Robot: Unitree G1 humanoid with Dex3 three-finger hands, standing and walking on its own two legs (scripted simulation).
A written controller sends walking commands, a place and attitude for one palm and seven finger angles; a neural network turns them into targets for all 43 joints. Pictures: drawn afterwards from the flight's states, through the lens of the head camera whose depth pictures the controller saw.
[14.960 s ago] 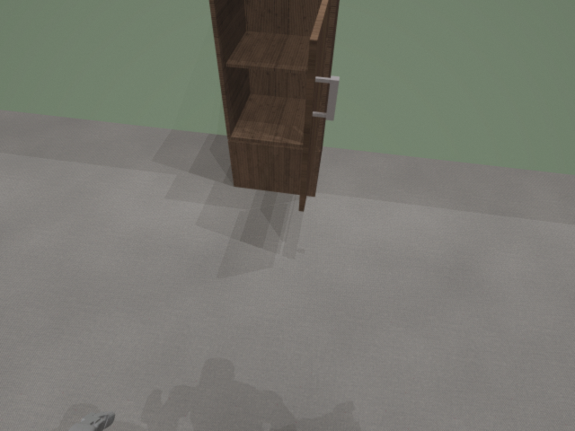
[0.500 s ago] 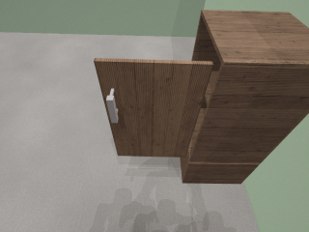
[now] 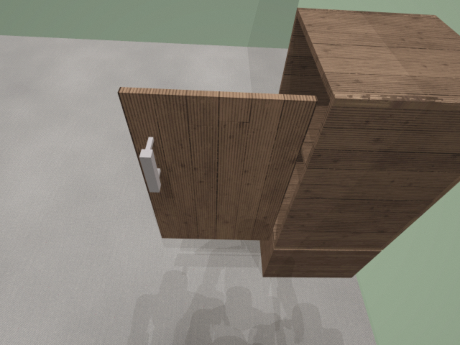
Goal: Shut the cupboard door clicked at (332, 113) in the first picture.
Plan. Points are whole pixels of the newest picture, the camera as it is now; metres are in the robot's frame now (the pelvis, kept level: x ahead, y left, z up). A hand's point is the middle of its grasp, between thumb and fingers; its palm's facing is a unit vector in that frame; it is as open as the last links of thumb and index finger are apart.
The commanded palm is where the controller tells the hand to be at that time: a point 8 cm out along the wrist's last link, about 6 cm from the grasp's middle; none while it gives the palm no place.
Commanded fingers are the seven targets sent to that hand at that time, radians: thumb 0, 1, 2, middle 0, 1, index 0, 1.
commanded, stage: come to a stop and stand still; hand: left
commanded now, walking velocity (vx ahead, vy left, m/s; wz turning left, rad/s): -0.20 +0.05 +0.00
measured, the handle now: (152, 165) +0.47 +0.21 -0.01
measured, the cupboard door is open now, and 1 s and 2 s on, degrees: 89 89 89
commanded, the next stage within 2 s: look again from close up in 0.92 s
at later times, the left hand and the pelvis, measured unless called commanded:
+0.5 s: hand out of the picture +0.06 +0.17 -0.16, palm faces +0.04 -0.97 -0.23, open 7.3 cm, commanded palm none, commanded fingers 0.00 0.90 0.90 -0.20 -0.30 -0.20 -0.30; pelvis +0.02 -0.02 +0.01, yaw +0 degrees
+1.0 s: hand out of the picture +0.04 +0.18 -0.15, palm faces -0.01 -0.97 -0.24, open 7.3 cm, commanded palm none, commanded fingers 0.00 0.90 0.90 -0.20 -0.30 -0.20 -0.30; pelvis +0.02 +0.00 +0.02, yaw +0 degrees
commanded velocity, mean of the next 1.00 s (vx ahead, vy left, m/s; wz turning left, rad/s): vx -0.04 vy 0.02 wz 0.00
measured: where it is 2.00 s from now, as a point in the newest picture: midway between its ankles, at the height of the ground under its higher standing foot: outside the picture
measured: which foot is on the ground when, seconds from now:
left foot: down 0.00-1.00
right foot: up 0.00-0.10, down 0.12-1.00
